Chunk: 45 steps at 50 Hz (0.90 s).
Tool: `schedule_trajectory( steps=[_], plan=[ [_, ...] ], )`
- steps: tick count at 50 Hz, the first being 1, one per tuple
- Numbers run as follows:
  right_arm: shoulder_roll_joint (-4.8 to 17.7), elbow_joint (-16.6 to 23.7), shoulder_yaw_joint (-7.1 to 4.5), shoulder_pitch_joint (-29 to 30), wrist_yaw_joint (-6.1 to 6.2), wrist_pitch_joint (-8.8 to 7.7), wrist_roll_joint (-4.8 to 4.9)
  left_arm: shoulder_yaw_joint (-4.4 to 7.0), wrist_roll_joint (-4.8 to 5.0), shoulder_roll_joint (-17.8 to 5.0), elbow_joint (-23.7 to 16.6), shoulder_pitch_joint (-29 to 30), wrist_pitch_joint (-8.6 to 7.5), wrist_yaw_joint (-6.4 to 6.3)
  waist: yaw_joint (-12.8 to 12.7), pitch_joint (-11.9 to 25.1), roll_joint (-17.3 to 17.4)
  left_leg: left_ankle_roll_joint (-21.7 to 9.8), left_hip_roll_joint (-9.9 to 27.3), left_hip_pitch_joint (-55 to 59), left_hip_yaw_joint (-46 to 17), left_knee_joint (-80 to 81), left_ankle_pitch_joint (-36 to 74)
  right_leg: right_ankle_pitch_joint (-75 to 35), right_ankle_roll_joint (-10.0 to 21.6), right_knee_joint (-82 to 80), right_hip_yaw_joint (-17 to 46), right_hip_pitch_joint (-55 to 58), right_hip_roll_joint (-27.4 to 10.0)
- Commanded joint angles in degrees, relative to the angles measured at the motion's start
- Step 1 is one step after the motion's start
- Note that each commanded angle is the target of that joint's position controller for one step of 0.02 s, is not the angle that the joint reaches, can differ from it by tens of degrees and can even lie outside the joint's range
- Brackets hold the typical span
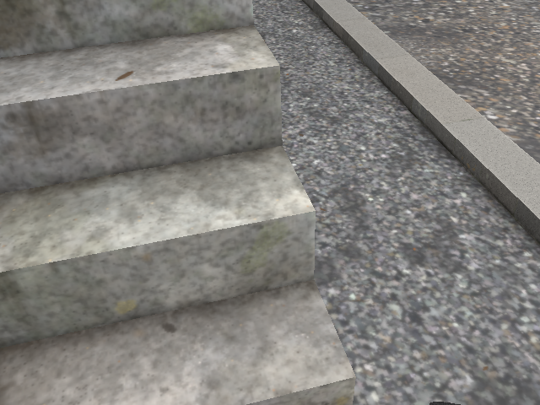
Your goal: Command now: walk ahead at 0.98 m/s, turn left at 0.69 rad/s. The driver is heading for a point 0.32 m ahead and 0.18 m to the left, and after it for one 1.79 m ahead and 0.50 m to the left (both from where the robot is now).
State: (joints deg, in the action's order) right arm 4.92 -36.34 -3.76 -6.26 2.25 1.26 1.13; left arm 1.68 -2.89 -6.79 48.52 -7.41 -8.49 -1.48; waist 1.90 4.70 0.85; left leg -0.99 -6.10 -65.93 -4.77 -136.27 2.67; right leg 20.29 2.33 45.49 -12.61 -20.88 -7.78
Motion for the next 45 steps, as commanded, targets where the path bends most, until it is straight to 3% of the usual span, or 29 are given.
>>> schedule_trajectory(
  steps=[1,5,8,12,13,15,16,18,19,20,21,22,23,24,25,26,27,28,30,31,32,34,35,37,39,40,42,43,45],
  plan=[
    [1.3,2.6,-0.84,6.3,-0.69,-1.65,-0.01,2.61,0.60,-8.1,-1.0,-2.0,-1.68,-0.16,-1.2,-1.7,-6.0,0.5,1.1,-6.0,1.3,2.0,1.8,1.8,3.0,-21.4,14.2,6.7,-13.9],
    [4.8,0.9,-1.52,7.9,-1.08,-1.34,-0.80,3.74,-0.14,-10.8,-0.1,-7.3,-2.34,-0.05,-2.8,-2.3,-9.5,0.8,3.6,-7.1,1.2,4.3,-3.8,3.9,4.1,-27.1,13.7,15.3,-17.5],
    [7.6,0.1,-2.25,8.7,-3.78,-0.76,-0.16,4.66,-0.24,-12.8,0.7,-10.6,-2.92,-0.33,-2.6,-4.1,-8.9,0.4,4.9,1.1,2.3,9.4,-9.7,4.0,4.0,-31.3,9.6,15.8,-19.5],
    [8.9,0.3,-2.03,10.3,-2.58,-0.56,-1.38,4.86,-3.08,-15.4,2.9,-16.1,-3.18,0.10,-3.8,-9.7,-12.4,-1.1,9.1,-4.8,2.3,12.7,-25.1,11.4,3.7,-35.1,7.6,23.7,-22.7],
    [8.9,1.3,-1.75,11.1,-2.40,-0.42,-1.70,4.76,-3.01,-15.8,3.9,-17.7,-3.41,-0.13,-4.1,-10.2,-12.9,-1.8,9.8,-7.9,1.5,13.3,-29.1,12.7,3.3,-35.3,6.9,26.7,-23.7],
    [9.0,4.8,-1.80,17.3,-1.55,-0.43,-0.92,4.18,-4.30,-15.0,3.9,-20.2,-3.74,0.28,-7.1,-10.3,-15.6,-4.0,8.9,-14.9,0.6,1.3,-35.6,8.8,5.8,-35.2,8.7,29.7,-27.8],
    [7.4,6.0,-1.06,19.1,0.35,0.36,-1.58,5.28,-2.25,-19.1,4.6,-17.7,-4.29,0.48,-6.5,-14.0,-17.0,-5.9,12.0,-25.3,-3.3,1.8,-43.6,13.7,5.6,-39.2,8.9,31.6,-29.8],
    [8.1,10.5,-0.62,23.6,1.72,0.51,-1.38,5.04,-2.85,-19.4,4.8,-17.8,-4.70,0.72,-6.3,-14.8,-12.5,-7.0,13.0,-29.2,-3.9,2.7,-50.4,14.4,4.9,-42.1,6.9,32.3,-31.2],
    [8.2,12.7,-0.42,23.8,2.39,0.06,-0.73,5.30,-3.04,-21.8,4.1,-13.5,-4.65,1.10,-4.2,-15.2,-10.5,-6.8,13.7,-25.1,-2.1,8.8,-51.2,12.2,4.0,-44.3,2.2,27.6,-30.0],
    [7.7,14.0,0.82,22.3,2.86,-0.34,-0.29,4.23,-3.40,-19.7,2.3,-8.4,-3.08,0.79,-0.4,-14.7,-8.9,-6.6,14.4,-13.2,0.0,25.9,-50.5,9.3,0.9,-45.7,-5.5,18.4,-23.0],
    [10.6,11.2,0.16,6.0,2.87,-0.46,3.39,3.53,-1.92,-19.0,-1.5,9.6,-0.27,1.59,8.2,-9.8,-10.5,-5.2,11.1,23.8,8.6,58.5,-39.9,-3.7,-1.4,-43.5,-17.6,-0.7,-9.2],
    [12.4,8.7,-0.91,0.8,-4.15,-2.12,4.48,9.07,-5.85,-34.5,0.5,-3.8,0.12,4.40,9.1,4.2,8.2,-5.8,-7.5,49.2,23.7,70.9,-30.3,-36.3,7.2,-32.5,-4.6,-22.2,-17.2],
    [8.6,-2.9,-2.79,-31.5,0.30,-4.20,8.80,6.19,4.70,-25.0,-3.3,3.1,2.42,2.04,17.1,8.8,-10.7,-2.5,0.2,68.1,5.4,87.6,3.3,-47.1,-1.2,-2.8,-10.5,-0.4,-1.5],
    [12.6,-4.7,0.57,-49.6,-5.58,-4.63,-2.16,4.91,-0.11,-21.9,-5.1,-6.7,-0.06,8.68,14.5,42.4,13.7,-19.9,13.1,100.4,-34.8,81.9,51.8,11.3,-11.7,28.8,5.0,-36.7,-10.7],
    [26.1,-0.1,-3.98,-42.3,-8.58,-3.97,-9.45,5.99,7.17,-23.4,-11.1,-7.1,1.48,10.68,13.6,41.0,14.7,-8.8,19.7,76.2,-58.7,91.2,61.9,-3.0,-9.8,36.4,30.5,-22.6,2.1],
    [31.5,-2.3,-6.41,-33.6,-9.25,-2.96,-7.47,4.77,9.25,-18.6,-16.3,3.0,1.26,7.82,10.3,18.1,28.0,-3.1,22.0,60.5,-49.2,95.0,52.9,-0.3,-9.6,58.8,29.7,-35.6,7.0],
    [30.9,-2.2,-4.79,-20.9,-9.87,-0.01,-1.65,4.39,7.14,-19.5,-8.7,-1.0,2.15,7.80,6.6,16.8,19.8,-2.7,19.7,49.7,-42.3,98.1,29.8,-15.1,-8.1,65.6,25.6,-35.5,3.8],
    [27.7,-0.7,-3.63,-12.1,-9.94,-0.24,1.77,3.29,4.48,-16.1,-7.8,-7.1,1.49,5.91,1.1,15.8,24.7,-7.1,17.4,41.6,-35.1,97.7,17.1,-20.3,-5.6,66.7,24.7,-34.8,3.8],
    [20.7,-1.3,-0.85,1.8,-11.34,-1.30,0.95,0.37,5.07,-10.5,-4.1,-8.6,3.09,4.35,-5.0,6.7,15.9,-11.1,12.6,19.3,-28.4,102.9,-22.3,-23.9,-1.2,66.2,22.5,-29.9,3.6],
    [16.3,-2.2,0.74,7.3,-10.30,-1.89,-0.18,-1.04,5.97,-7.6,-1.6,-14.9,4.72,3.85,-8.2,5.8,16.8,-11.8,12.4,13.8,-26.1,105.3,-31.7,-24.9,-1.4,60.2,22.8,-29.1,2.7],
    [12.9,-2.0,1.89,9.9,-9.35,-2.32,-0.58,-1.52,6.85,-6.8,1.7,-18.0,6.41,3.70,-8.3,6.1,13.4,-10.8,12.9,13.1,-24.8,106.5,-32.4,-26.4,-1.9,56.9,22.3,-29.3,2.7],
    [10.4,-5.6,3.08,5.4,-9.50,-4.84,-0.04,-2.36,5.85,-7.4,1.9,-15.8,8.85,2.87,-6.7,9.8,9.4,-8.3,15.0,23.3,-24.4,107.0,-29.3,-23.0,-4.5,53.8,21.1,-39.0,2.7],
    [10.4,-7.7,2.99,1.4,-9.58,-5.62,-0.13,-2.17,5.81,-8.0,0.8,-12.4,9.69,2.87,-5.1,9.6,9.3,-5.8,17.1,27.3,-25.1,109.0,-30.9,-19.6,-5.4,54.8,19.9,-42.5,2.5],
    [13.0,-9.6,2.20,0.6,-10.58,-6.68,2.75,-1.90,4.37,-10.2,0.8,-13.2,10.66,3.67,-5.6,8.3,9.7,-1.2,16.3,33.4,-19.9,111.9,-30.6,-11.7,-6.9,51.3,15.9,-43.8,4.4],
    [15.7,-9.5,1.48,3.8,-10.51,-6.71,1.01,-2.29,4.44,-8.9,2.5,-15.4,11.21,5.23,-6.9,5.1,9.6,1.3,14.5,29.9,-13.1,114.0,-32.7,-8.3,-7.4,56.7,13.0,-39.9,6.2],
    [17.4,-8.3,0.86,6.7,-10.44,-7.15,1.12,-1.96,4.63,-9.7,4.4,-21.0,10.87,5.99,-8.7,3.8,9.5,3.1,13.9,28.1,-5.9,115.2,-29.8,-5.2,-7.4,59.9,10.3,-35.5,7.4],
    [19.7,-5.8,-0.08,10.9,-8.17,-6.39,-0.16,-1.20,7.34,-10.2,8.1,-29.1,9.45,6.04,-9.8,1.3,9.2,5.1,14.9,25.7,2.4,117.9,-30.0,0.1,-8.6,65.8,9.6,-29.1,10.9],
    [18.3,-3.6,0.48,15.2,-7.38,-6.24,-0.75,-2.17,7.53,-7.2,8.9,-30.0,8.91,5.23,-9.4,0.4,8.4,3.3,17.5,29.7,1.0,117.6,-29.6,-0.1,-8.8,66.6,14.2,-32.5,11.1],
    [15.7,0.8,1.25,18.5,-5.74,-6.44,-1.53,-2.86,7.24,-8.0,5.2,-27.9,7.37,4.00,-8.4,2.5,5.1,0.2,22.6,40.1,1.9,115.0,-23.4,-1.2,-6.8,59.2,17.8,-35.3,9.3]
  ],
)
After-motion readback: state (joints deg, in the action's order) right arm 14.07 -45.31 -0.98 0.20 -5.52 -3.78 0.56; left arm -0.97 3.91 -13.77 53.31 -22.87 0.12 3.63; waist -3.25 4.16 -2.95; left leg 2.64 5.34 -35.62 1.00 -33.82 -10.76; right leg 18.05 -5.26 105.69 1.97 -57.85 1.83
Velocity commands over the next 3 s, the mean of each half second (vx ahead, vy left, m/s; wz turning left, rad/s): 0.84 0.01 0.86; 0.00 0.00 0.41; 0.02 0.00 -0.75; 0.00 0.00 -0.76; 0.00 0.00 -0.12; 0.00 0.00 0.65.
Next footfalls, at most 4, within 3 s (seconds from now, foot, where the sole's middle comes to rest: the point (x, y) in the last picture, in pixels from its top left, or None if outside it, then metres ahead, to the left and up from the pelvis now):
0.46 left None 0.21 0.39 -0.55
1.18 right None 0.04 -0.02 -0.75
1.64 left None -0.19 0.20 -0.94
2.04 right None -0.18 -0.07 -0.94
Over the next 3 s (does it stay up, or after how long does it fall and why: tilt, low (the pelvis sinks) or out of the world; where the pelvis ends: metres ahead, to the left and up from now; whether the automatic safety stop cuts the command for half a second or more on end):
stays up -0.17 0.06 -0.18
